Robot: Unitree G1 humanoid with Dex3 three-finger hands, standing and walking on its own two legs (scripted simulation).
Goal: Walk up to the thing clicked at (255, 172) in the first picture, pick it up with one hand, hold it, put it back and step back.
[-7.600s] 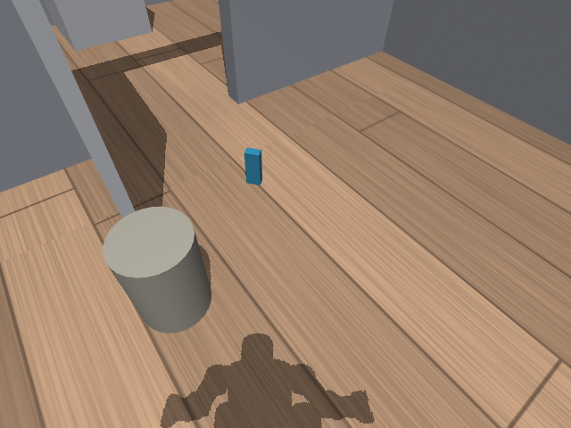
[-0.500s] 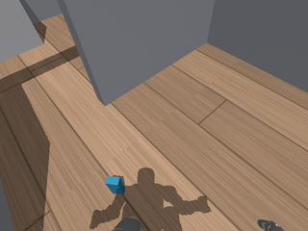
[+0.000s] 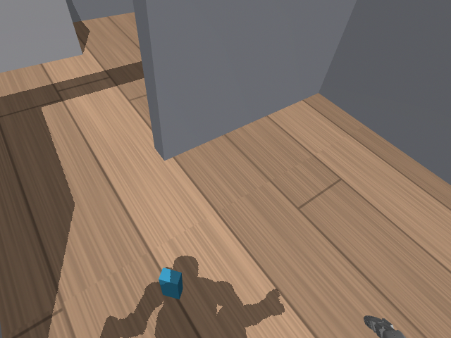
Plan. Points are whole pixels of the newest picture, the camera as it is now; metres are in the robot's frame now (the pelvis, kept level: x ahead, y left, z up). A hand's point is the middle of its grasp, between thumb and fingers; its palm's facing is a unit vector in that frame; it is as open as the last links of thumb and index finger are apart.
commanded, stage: walk up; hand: left
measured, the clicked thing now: (171, 284) +0.41 +0.16 -0.67
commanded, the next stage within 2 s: none
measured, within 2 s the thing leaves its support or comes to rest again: neither
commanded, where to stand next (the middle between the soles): +0.05 -0.03 m, yaw -2 degrees
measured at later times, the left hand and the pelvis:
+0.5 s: hand out of the picture +0.06 +0.22 -0.15, palm faces -0.13 -0.91 -0.40, open 7.4 cm; pelvis -0.03 -0.04 -0.01, yaw -6 degrees
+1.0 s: hand out of the picture +0.08 +0.21 -0.14, palm faces -0.08 -0.91 -0.42, open 7.4 cm; pelvis -0.03 -0.05 +0.00, yaw -3 degrees
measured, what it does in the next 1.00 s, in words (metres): steps on the spot: right foot, then left foot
